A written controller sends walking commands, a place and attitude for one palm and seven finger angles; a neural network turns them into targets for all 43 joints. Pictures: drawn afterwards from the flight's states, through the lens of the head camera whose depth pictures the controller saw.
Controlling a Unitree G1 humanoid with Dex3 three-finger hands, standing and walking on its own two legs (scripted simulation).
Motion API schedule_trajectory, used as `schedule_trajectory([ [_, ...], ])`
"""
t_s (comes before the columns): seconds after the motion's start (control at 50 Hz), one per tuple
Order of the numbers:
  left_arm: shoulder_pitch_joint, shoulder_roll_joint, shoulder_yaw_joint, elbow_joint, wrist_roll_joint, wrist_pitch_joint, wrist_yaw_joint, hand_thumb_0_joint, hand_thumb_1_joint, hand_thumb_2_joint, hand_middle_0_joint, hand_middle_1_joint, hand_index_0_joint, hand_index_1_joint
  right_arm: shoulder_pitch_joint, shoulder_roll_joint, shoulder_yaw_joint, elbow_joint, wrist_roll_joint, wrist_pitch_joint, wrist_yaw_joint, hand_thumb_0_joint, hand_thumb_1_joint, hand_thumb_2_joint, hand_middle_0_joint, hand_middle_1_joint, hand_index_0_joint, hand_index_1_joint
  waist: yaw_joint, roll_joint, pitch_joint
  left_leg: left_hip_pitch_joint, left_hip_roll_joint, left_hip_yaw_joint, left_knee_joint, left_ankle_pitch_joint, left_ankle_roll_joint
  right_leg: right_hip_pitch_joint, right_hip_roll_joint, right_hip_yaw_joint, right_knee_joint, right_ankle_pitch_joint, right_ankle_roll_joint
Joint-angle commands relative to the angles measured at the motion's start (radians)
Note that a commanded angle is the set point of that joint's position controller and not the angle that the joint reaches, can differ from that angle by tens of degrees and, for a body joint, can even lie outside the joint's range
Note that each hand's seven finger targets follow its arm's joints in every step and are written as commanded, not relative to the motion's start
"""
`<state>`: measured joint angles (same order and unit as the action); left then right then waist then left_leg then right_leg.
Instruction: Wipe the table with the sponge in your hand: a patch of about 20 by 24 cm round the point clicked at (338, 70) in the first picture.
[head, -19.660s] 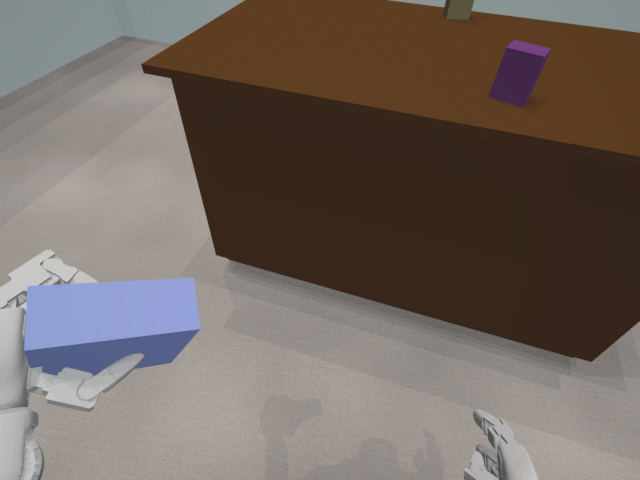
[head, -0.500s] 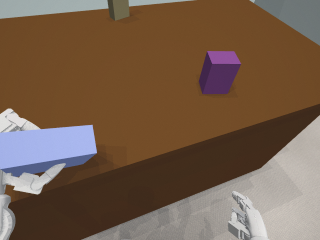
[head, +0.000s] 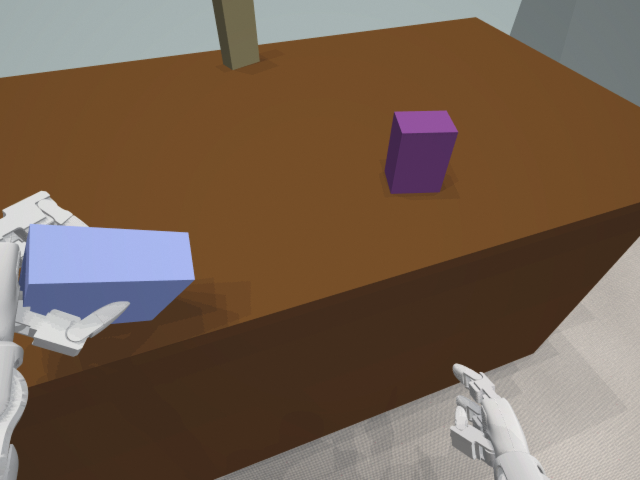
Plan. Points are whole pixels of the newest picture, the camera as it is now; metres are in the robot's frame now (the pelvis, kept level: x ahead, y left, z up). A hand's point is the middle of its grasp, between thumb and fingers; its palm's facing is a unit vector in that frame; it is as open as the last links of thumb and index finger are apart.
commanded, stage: turn the palm down, sponge in hand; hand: left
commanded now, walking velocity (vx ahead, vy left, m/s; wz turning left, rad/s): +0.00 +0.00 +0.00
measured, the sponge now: (126, 281) +0.26 +0.23 +0.16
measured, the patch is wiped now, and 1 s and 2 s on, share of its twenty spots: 0.00 0.00 0.00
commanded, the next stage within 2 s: move the sponge above the wiping area in 1.94 s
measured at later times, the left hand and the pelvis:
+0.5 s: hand (82, 277) +0.23 +0.23 +0.21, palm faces +0.35 -0.50 -0.79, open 9.1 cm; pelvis +0.01 -0.06 +0.00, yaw +2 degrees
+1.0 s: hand (28, 250) +0.23 +0.27 +0.23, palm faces +0.34 -0.26 -0.90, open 9.1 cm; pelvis +0.01 -0.03 +0.00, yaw +2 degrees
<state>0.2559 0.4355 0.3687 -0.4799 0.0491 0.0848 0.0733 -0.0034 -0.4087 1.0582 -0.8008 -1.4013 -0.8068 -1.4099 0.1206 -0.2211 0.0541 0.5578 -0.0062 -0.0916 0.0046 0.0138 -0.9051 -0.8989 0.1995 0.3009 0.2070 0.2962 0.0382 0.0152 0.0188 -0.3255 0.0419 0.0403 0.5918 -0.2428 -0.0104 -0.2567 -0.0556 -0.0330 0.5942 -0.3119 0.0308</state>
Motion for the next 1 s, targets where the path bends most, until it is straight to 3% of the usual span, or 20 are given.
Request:
schedule_trajectory([
  [0.0, -0.077, 0.283, 0.173, -0.158, 0.021, -0.062, 0.038, 0.000, 0.100, 1.300, -1.200, -1.600, -1.200, -1.600, -0.133, -0.136, -0.055, -0.145, -0.007, -0.038, -0.039, 0.000, -0.900, -0.900, 0.200, 0.300, 0.200, 0.300, 0.021, 0.035, -0.116, 0.067, -0.024, -0.028, -0.115, -0.055, 0.002, -0.086, 0.077, -0.088, -0.072, 0.006, -0.033],
  [0.02, -0.162, 0.349, 0.222, -0.136, 0.013, -0.043, 0.040, 0.000, 0.100, 1.300, -1.200, -1.600, -1.200, -1.600, -0.152, -0.152, -0.060, -0.145, 0.010, -0.025, -0.050, 0.000, -0.900, -0.900, 0.200, 0.300, 0.200, 0.300, 0.013, 0.040, -0.136, 0.068, -0.028, -0.018, -0.113, -0.115, 0.001, -0.096, 0.075, -0.073, -0.079, -0.040, -0.028],
  [0.04, -0.221, 0.284, 0.148, -0.139, 0.016, -0.035, 0.033, 0.000, 0.100, 1.300, -1.200, -1.600, -1.200, -1.600, -0.148, -0.123, -0.050, -0.150, 0.005, -0.026, -0.058, 0.000, -0.900, -0.900, 0.200, 0.300, 0.200, 0.300, 0.021, 0.070, -0.123, 0.071, -0.034, -0.016, -0.105, -0.080, 0.001, -0.087, 0.070, -0.074, -0.087, -0.029, -0.035],
  [0.12, -0.328, 0.369, 0.154, -0.057, 0.043, 0.002, -0.004, 0.000, 0.100, 1.300, -1.200, -1.600, -1.200, -1.600, -0.156, -0.143, -0.050, -0.124, 0.020, -0.028, -0.091, 0.000, -0.900, -0.900, 0.200, 0.300, 0.200, 0.300, 0.005, 0.079, -0.127, 0.101, -0.051, 0.001, -0.083, -0.103, 0.009, -0.109, 0.065, -0.044, -0.124, -0.073, -0.022],
  [0.14, -0.334, 0.336, 0.105, -0.073, 0.060, -0.002, -0.017, 0.000, 0.100, 1.300, -1.200, -1.600, -1.200, -1.600, -0.151, -0.124, -0.045, -0.130, 0.014, -0.037, -0.095, 0.000, -0.900, -0.900, 0.200, 0.300, 0.200, 0.300, 0.013, 0.082, -0.125, 0.106, -0.055, -0.002, -0.073, -0.071, 0.013, -0.100, 0.060, -0.045, -0.128, -0.057, -0.026],
  [0.24, -0.368, 0.393, 0.072, -0.040, 0.111, 0.002, -0.084, 0.000, 0.100, 1.300, -1.200, -1.600, -1.200, -1.600, -0.155, -0.124, -0.041, -0.128, 0.024, -0.057, -0.110, 0.000, -0.900, -0.900, 0.200, 0.300, 0.200, 0.300, 0.018, 0.069, -0.112, 0.095, -0.058, -0.003, -0.055, -0.071, 0.022, -0.099, 0.042, -0.009, -0.162, -0.096, -0.018],
  [0.28, -0.294, 0.430, 0.118, -0.011, 0.111, 0.001, -0.102, 0.000, 0.100, 1.300, -1.200, -1.600, -1.200, -1.600, -0.138, -0.134, -0.052, -0.120, 0.022, -0.061, -0.116, 0.000, -0.900, -0.900, 0.200, 0.300, 0.200, 0.300, 0.039, 0.031, -0.133, 0.100, -0.047, -0.006, -0.047, -0.012, 0.025, -0.062, 0.036, 0.000, -0.164, -0.039, -0.014],
  [0.32, -0.294, 0.496, 0.174, -0.009, 0.115, 0.008, -0.103, 0.000, 0.100, 1.300, -1.200, -1.600, -1.200, -1.600, -0.160, -0.133, -0.049, -0.126, 0.036, -0.064, -0.113, 0.000, -0.900, -0.900, 0.200, 0.300, 0.200, 0.300, 0.056, 0.070, -0.136, 0.097, -0.050, -0.001, -0.041, 0.002, 0.017, -0.044, 0.030, 0.015, -0.172, -0.039, -0.016],
  [0.34, -0.300, 0.463, 0.151, -0.031, 0.115, 0.001, -0.100, 0.000, 0.100, 1.300, -1.200, -1.600, -1.200, -1.600, -0.144, -0.122, -0.049, -0.127, 0.031, -0.067, -0.112, 0.000, -0.900, -0.900, 0.200, 0.300, 0.200, 0.300, 0.056, 0.055, -0.142, 0.093, -0.048, -0.007, -0.033, 0.029, 0.018, -0.029, 0.023, 0.009, -0.165, 0.003, -0.016],
  [0.42, -0.201, 0.535, 0.240, -0.049, 0.121, 0.000, -0.082, 0.000, 0.100, 1.300, -1.200, -1.600, -1.200, -1.600, -0.135, -0.133, -0.060, -0.130, 0.038, -0.074, -0.107, 0.000, -0.900, -0.900, 0.200, 0.300, 0.200, 0.300, 0.080, 0.038, -0.181, 0.098, -0.042, 0.000, -0.016, 0.107, 0.015, 0.019, 0.012, 0.018, -0.146, 0.130, -0.009],
  [0.44, -0.199, 0.488, 0.196, -0.053, 0.122, 0.006, -0.080, 0.000, 0.100, 1.300, -1.200, -1.600, -1.200, -1.600, -0.123, -0.125, -0.057, -0.136, 0.035, -0.074, -0.108, 0.000, -0.900, -0.900, 0.200, 0.300, 0.200, 0.300, 0.079, 0.023, -0.174, 0.087, -0.041, -0.002, -0.012, 0.121, 0.017, 0.026, 0.005, 0.018, -0.140, 0.166, -0.007],
  [0.52, -0.194, 0.542, 0.225, -0.030, 0.151, 0.039, -0.087, 0.000, 0.100, 1.300, -1.200, -1.600, -1.200, -1.600, -0.124, -0.143, -0.068, -0.126, 0.051, -0.074, -0.111, 0.000, -0.900, -0.900, 0.200, 0.300, 0.200, 0.300, 0.075, 0.018, -0.160, 0.101, -0.038, 0.010, -0.012, 0.145, 0.019, 0.020, 0.005, 0.022, -0.139, 0.222, 0.003],
  [0.58, -0.182, 0.511, 0.178, -0.058, 0.185, 0.055, -0.102, 0.000, 0.100, 1.300, -1.200, -1.600, -1.200, -1.600, -0.105, -0.144, -0.071, -0.132, 0.047, -0.074, -0.113, 0.000, -0.900, -0.900, 0.200, 0.300, 0.200, 0.300, 0.076, -0.020, -0.175, 0.115, -0.038, 0.012, -0.015, 0.203, 0.028, 0.039, 0.009, 0.000, -0.117, 0.325, 0.009],
  [0.62, -0.233, 0.544, 0.180, -0.096, 0.212, 0.073, -0.108, 0.000, 0.100, 1.300, -1.200, -1.600, -1.200, -1.600, -0.148, -0.146, -0.065, -0.140, 0.061, -0.079, -0.112, 0.000, -0.900, -0.900, 0.200, 0.300, 0.200, 0.300, 0.075, 0.034, -0.185, 0.135, -0.045, 0.015, -0.017, 0.200, 0.024, 0.027, 0.016, 0.002, -0.122, 0.293, 0.003],
  [0.64, -0.246, 0.507, 0.143, -0.104, 0.225, 0.076, -0.109, 0.000, 0.100, 1.300, -1.200, -1.600, -1.200, -1.600, -0.128, -0.137, -0.064, -0.143, 0.054, -0.082, -0.113, 0.000, -0.900, -0.900, 0.200, 0.300, 0.200, 0.300, 0.074, 0.015, -0.177, 0.135, -0.044, 0.011, -0.017, 0.215, 0.028, 0.030, 0.016, -0.008, -0.124, 0.313, 0.002],
  [0.8, -0.268, 0.546, 0.134, -0.160, 0.340, 0.164, -0.105, 0.000, 0.100, 1.300, -1.200, -1.600, -1.200, -1.600, -0.177, -0.141, -0.056, -0.140, 0.058, -0.066, -0.106, 0.000, -0.900, -0.900, 0.200, 0.300, 0.200, 0.300, 0.095, 0.035, -0.227, 0.172, -0.038, 0.015, -0.054, 0.295, 0.021, 0.080, 0.021, -0.027, -0.114, 0.364, -0.006],
  [0.82, -0.289, 0.564, 0.145, -0.148, 0.346, 0.195, -0.105, 0.000, 0.100, 1.300, -1.200, -1.600, -1.200, -1.600, -0.231, -0.138, -0.047, -0.141, 0.073, -0.065, -0.101, 0.000, -0.900, -0.900, 0.200, 0.300, 0.200, 0.300, 0.099, 0.075, -0.213, 0.173, -0.042, 0.016, -0.059, 0.268, 0.014, 0.071, 0.029, -0.016, -0.125, 0.316, -0.014],
  [0.9, -0.356, 0.535, 0.068, -0.094, 0.402, 0.267, -0.130, 0.000, 0.100, 1.300, -1.200, -1.600, -1.200, -1.600, -0.240, -0.142, -0.038, -0.124, 0.069, -0.036, -0.105, 0.000, -0.900, -0.900, 0.200, 0.300, 0.200, 0.300, 0.097, 0.042, -0.188, 0.167, -0.030, 0.005, -0.109, 0.256, 0.013, 0.070, 0.029, -0.032, -0.144, 0.270, -0.015],
  [0.92, -0.399, 0.552, 0.066, -0.109, 0.421, 0.293, -0.141, 0.000, 0.100, 1.300, -1.200, -1.600, -1.200, -1.600, -0.305, -0.136, -0.028, -0.131, 0.084, -0.037, -0.100, 0.000, -0.900, -0.900, 0.200, 0.300, 0.200, 0.300, 0.103, 0.099, -0.190, 0.177, -0.036, 0.004, -0.113, 0.240, 0.007, 0.066, 0.039, -0.021, -0.150, 0.232, -0.026],
  [0.98, -0.441, 0.513, -0.018, -0.094, 0.474, 0.325, -0.175, 0.000, 0.100, 1.300, -1.200, -1.600, -1.200, -1.600, -0.307, -0.135, -0.020, -0.125, 0.075, -0.019, -0.104, 0.000, -0.900, -0.900, 0.200, 0.300, 0.200, 0.300, 0.098, 0.068, -0.192, 0.184, -0.030, -0.008, -0.147, 0.231, 0.010, 0.069, 0.040, -0.038, -0.161, 0.205, -0.028],
])
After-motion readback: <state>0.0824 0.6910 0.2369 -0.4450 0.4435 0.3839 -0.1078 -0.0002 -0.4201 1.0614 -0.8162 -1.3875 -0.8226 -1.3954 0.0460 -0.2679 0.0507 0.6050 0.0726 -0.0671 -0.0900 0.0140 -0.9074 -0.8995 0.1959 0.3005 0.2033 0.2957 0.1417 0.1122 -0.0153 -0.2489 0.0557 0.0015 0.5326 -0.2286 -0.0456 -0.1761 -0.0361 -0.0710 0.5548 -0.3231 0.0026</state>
